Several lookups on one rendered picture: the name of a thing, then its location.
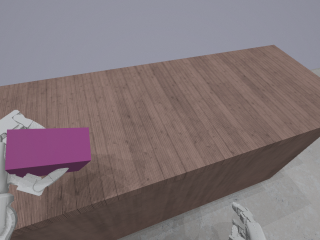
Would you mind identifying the robot left hand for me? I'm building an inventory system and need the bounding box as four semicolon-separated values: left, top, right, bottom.
0;110;69;196

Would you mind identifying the robot right hand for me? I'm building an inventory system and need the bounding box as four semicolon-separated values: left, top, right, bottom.
229;202;267;240

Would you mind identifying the robot left forearm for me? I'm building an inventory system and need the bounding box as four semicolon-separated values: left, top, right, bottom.
0;193;18;240

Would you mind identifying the sponge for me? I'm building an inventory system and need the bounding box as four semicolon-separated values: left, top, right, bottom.
5;127;91;178

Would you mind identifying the table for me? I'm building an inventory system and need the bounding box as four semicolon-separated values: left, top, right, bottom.
0;45;320;240

